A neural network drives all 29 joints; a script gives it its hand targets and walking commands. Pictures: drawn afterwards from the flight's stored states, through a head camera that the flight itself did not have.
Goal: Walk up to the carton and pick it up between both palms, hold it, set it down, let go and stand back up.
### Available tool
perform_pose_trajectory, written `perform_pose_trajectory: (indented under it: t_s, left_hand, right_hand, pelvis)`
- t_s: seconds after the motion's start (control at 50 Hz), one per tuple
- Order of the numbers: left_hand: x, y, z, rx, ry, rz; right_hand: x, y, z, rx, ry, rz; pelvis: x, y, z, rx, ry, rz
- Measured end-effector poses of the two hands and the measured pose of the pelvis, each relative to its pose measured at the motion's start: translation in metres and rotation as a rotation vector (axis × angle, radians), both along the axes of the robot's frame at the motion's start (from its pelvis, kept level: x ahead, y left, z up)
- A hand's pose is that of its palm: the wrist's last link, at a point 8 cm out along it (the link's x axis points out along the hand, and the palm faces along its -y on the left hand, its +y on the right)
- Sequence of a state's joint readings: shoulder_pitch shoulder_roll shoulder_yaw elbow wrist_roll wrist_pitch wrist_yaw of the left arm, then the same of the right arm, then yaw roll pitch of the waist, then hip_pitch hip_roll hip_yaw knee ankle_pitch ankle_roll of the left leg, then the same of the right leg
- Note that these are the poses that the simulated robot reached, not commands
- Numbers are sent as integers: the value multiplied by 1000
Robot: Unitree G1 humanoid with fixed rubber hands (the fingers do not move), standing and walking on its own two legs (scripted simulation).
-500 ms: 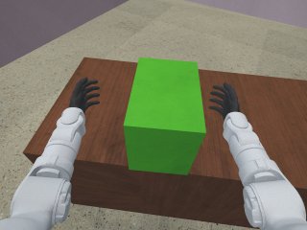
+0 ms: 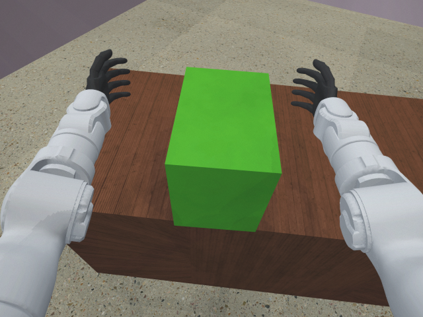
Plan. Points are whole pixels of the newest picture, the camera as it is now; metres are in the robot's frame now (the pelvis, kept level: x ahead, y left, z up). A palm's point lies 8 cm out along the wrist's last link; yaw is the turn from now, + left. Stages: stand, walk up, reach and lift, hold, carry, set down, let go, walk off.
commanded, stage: reach and lift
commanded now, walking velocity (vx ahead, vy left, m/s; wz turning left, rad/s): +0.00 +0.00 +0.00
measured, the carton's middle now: (221, 149) +0.50 -0.02 -0.01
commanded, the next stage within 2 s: none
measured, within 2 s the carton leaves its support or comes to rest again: neither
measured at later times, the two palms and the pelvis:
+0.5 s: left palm (112, 137) +0.46 +0.21 +0.06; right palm (296, 144) +0.46 -0.18 +0.06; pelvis -0.01 +0.01 -0.02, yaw +0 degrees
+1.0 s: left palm (137, 138) +0.47 +0.17 +0.05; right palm (287, 149) +0.46 -0.17 +0.04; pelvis +0.00 +0.00 -0.01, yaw -1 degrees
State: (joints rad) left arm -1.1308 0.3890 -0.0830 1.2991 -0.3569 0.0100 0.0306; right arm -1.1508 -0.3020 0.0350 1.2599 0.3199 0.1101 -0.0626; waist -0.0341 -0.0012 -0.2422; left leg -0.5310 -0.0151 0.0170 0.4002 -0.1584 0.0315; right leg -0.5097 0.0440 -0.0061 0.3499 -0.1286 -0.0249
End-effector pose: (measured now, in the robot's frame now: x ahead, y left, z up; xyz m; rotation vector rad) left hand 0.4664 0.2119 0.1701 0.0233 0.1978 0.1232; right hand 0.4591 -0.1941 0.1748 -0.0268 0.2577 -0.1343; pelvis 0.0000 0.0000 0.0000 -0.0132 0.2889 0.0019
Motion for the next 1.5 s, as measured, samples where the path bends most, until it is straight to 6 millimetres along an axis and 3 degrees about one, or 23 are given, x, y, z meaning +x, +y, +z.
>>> perform_pose_trajectory:
  t_s: [0.12,0.3,0.38,0.58,0.78,0.88,0.98,1.12,1.28,1.5]
  left_hand:
    - [1,3,-19,-1,35,-4]
    - [-13,9,-85,7,81,-15]
    - [-14,9,-104,2,87,1]
    - [1,-4,-114,12,56,-8]
    - [-3,-18,-147,-14,68,-28]
    - [1,-31,-146,-20,21,-46]
    - [7,-44,-127,12,0,-79]
    - [8,-46,-104,-8,6,-55]
    - [-5,-57,-125,-33,48,-81]
    - [-9,-57,-126,56,69,-55]
  right_hand:
    - [1,3,-15,-6,44,-1]
    - [-10,10,-82,22,84,20]
    - [-11,13,-105,25,94,29]
    - [3,15,-117,14,46,41]
    - [2,19,-145,13,39,32]
    - [4,29,-146,15,-10,26]
    - [2,30,-136,11,-26,9]
    - [-2,26,-114,1,-34,-18]
    - [-2,50,-116,-7,-23,10]
    - [-5,52,-118,-71,-21,22]
  pelvis:
    - [-2,3,-1,0,0,2]
    - [-6,9,-5,-8,81,7]
    - [-9,10,-10,-9,141,2]
    - [-10,8,-17,-8,235,-9]
    - [-8,4,-16,-2,268,-13]
    - [-7,3,-15,0,302,-11]
    - [-3,2,-11,-3,289,-7]
    - [-1,0,-5,4,194,-6]
    - [0,-3,0,3,134,23]
    - [22,-8,6,3,101,56]
